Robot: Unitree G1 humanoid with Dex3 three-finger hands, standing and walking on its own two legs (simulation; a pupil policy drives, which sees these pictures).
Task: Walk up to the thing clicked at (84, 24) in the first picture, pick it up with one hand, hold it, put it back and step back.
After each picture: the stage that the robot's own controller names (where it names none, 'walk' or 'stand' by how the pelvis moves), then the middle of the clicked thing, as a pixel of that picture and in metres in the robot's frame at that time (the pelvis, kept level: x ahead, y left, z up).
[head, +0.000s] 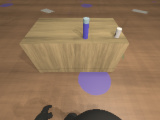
stand; (85, 29) +0.99 +0.12 +0.00
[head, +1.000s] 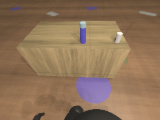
walk; (82, 33) +0.89 +0.18 +0.02
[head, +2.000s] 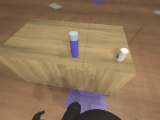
stand; (74, 46) +0.58 +0.21 +0.02
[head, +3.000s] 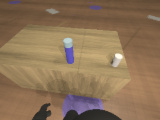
stand; (69, 52) +0.55 +0.22 +0.01
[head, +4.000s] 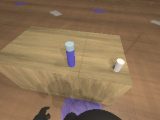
stand; (70, 55) +0.52 +0.21 +0.00
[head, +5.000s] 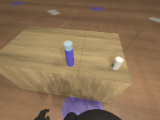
stand; (69, 54) +0.52 +0.22 +0.00
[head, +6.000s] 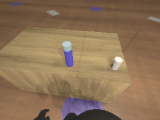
stand; (68, 55) +0.52 +0.22 +0.00
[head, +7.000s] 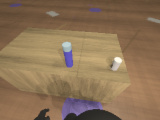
stand; (68, 56) +0.51 +0.23 +0.00
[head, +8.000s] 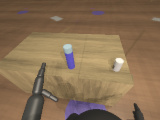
rise first; (69, 57) +0.50 +0.24 +0.00
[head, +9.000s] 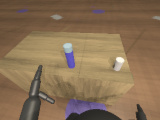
go down; (69, 56) +0.51 +0.24 +0.01
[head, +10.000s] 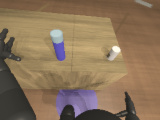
go down; (59, 47) +0.50 +0.22 +0.03
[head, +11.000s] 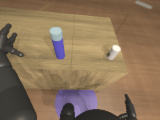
approach; (58, 45) +0.51 +0.23 +0.05
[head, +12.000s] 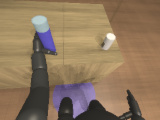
close in; (46, 38) +0.52 +0.25 +0.08
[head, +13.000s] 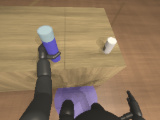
lift; (51, 47) +0.47 +0.23 +0.08
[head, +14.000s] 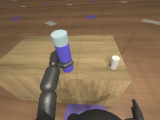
lift; (64, 54) +0.33 +0.17 +0.23
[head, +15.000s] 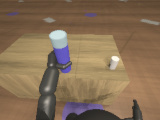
hold; (62, 55) +0.32 +0.18 +0.22
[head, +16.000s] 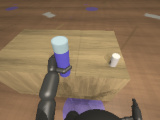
hold; (62, 60) +0.32 +0.18 +0.18
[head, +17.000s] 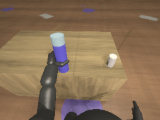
crouch; (61, 55) +0.38 +0.20 +0.17
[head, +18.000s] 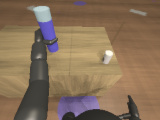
lower; (48, 33) +0.49 +0.25 +0.23
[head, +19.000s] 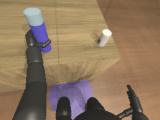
lower; (40, 34) +0.53 +0.24 +0.10
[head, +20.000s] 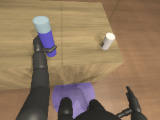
lower; (47, 40) +0.50 +0.23 +0.09
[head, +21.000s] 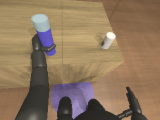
lower; (46, 38) +0.51 +0.24 +0.09
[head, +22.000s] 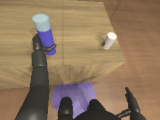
lower; (47, 38) +0.51 +0.24 +0.09
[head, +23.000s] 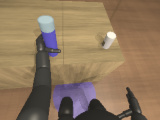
open; (50, 39) +0.51 +0.22 +0.09
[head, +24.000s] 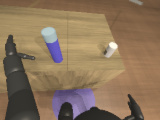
sink last; (54, 48) +0.47 +0.22 +0.07
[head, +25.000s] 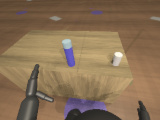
stand; (69, 54) +0.52 +0.24 +0.05
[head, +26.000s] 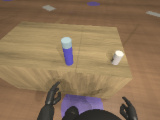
stand; (68, 53) +0.49 +0.22 +0.05
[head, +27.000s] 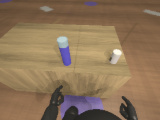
stand; (65, 52) +0.48 +0.23 +0.06
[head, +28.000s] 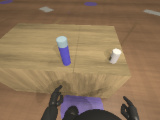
stand; (64, 52) +0.48 +0.23 +0.06
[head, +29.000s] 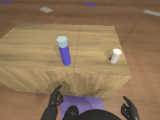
stand; (64, 52) +0.48 +0.23 +0.06
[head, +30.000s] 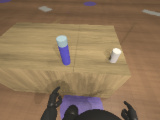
stand; (64, 52) +0.49 +0.23 +0.07
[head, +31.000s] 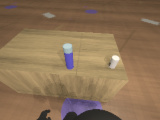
stand; (69, 57) +0.50 +0.21 +0.01
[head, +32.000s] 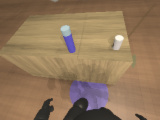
walk; (69, 40) +0.60 +0.24 +0.02
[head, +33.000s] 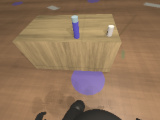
walk; (75, 28) +0.92 +0.27 +0.01
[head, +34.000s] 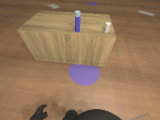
stand; (77, 22) +1.10 +0.25 +0.02
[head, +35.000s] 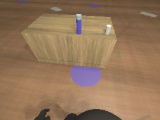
stand; (78, 24) +1.11 +0.23 +0.00
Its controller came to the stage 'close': yes
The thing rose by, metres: 0.24
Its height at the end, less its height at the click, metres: +0.00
